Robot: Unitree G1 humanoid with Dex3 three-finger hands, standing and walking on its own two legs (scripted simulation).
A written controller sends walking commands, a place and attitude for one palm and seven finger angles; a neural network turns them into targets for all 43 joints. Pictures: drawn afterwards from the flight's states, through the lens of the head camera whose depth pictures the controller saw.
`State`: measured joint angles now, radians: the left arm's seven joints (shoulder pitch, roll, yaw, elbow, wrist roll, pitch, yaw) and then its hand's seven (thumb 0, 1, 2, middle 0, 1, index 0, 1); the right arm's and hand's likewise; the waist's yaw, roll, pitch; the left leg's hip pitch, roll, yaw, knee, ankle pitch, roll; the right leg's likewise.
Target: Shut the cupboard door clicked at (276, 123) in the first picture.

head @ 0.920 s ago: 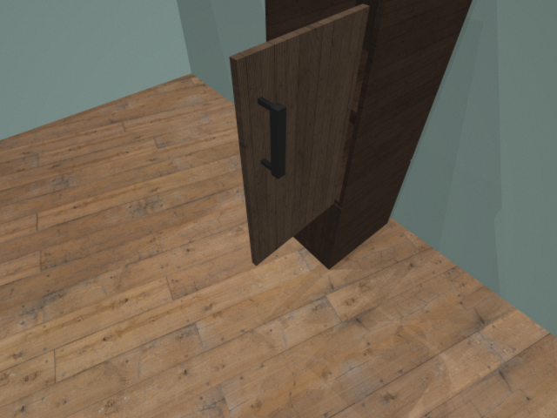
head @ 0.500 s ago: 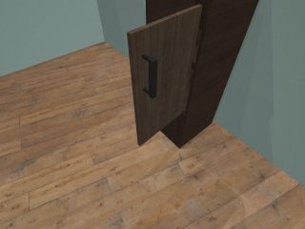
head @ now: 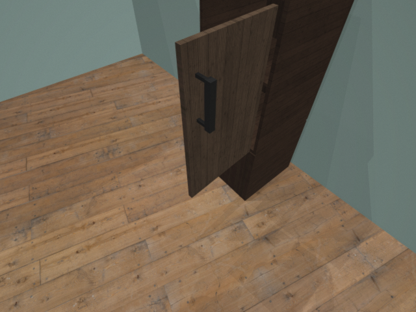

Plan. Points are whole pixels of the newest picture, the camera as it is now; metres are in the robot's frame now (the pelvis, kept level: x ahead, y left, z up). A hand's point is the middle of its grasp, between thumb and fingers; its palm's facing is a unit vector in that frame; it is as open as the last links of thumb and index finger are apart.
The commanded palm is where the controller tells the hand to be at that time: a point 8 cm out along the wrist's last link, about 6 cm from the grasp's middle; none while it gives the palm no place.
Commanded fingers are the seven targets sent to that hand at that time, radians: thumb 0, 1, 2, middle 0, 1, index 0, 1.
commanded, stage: walk around to get in front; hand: left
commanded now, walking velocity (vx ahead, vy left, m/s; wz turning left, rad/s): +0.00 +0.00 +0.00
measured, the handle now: (204, 103) +0.58 +0.04 +0.08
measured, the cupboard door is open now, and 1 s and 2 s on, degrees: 94 94 94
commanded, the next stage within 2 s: none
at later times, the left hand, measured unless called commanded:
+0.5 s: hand out of the picture +0.07 +0.19 -0.18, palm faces -0.15 -0.96 -0.25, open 7.4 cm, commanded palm none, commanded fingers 0.00 0.90 0.90 -0.20 -0.30 -0.20 -0.30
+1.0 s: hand out of the picture +0.14 +0.17 -0.19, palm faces -0.38 -0.90 -0.21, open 7.4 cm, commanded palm none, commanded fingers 0.00 0.90 0.90 -0.20 -0.30 -0.20 -0.30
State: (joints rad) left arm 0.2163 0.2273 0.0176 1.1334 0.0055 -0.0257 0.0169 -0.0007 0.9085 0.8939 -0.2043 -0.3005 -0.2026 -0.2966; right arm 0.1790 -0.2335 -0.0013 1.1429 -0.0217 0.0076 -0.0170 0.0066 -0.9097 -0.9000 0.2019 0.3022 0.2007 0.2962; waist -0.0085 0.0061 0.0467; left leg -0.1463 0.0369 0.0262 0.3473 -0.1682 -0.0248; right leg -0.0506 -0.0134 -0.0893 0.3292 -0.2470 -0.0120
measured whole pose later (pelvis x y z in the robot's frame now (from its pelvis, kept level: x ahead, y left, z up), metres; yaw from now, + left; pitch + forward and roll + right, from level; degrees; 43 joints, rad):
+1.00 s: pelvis -0.01 +0.01 -0.02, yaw -28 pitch +1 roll -1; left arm 0.21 0.24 0.09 0.94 0.02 0.06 -0.01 0.00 0.91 0.89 -0.20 -0.30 -0.20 -0.30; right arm 0.10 -0.18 -0.02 0.89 -0.03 0.01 -0.04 0.01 -0.91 -0.90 0.20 0.30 0.20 0.30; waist 0.04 -0.05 0.09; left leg -0.27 0.05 0.02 0.57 -0.30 -0.01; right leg -0.44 0.07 0.08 0.91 -0.49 0.02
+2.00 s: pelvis -0.01 -0.04 -0.02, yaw -65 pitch +0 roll -1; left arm 0.14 0.22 0.06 0.89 0.02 0.02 0.00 0.00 0.91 0.89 -0.20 -0.30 -0.20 -0.30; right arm 0.22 -0.25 -0.05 0.93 -0.02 0.07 -0.02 0.01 -0.91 -0.90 0.20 0.30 0.20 0.30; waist -0.02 0.03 0.11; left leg -0.44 0.12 0.06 1.08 -0.50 -0.08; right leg -0.29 0.00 -0.03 0.58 -0.31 -0.01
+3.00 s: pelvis +0.01 -0.07 -0.01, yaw -100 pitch +1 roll -2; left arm 0.17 0.25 0.08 0.92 0.02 0.07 -0.03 0.00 0.91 0.89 -0.20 -0.30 -0.20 -0.30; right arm 0.20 -0.19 -0.01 0.87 -0.04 0.01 -0.02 0.01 -0.91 -0.90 0.20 0.30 0.20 0.30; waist 0.01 -0.04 0.07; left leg -0.29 0.09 0.10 0.57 -0.30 0.00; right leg -0.47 0.02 0.01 1.06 -0.48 0.04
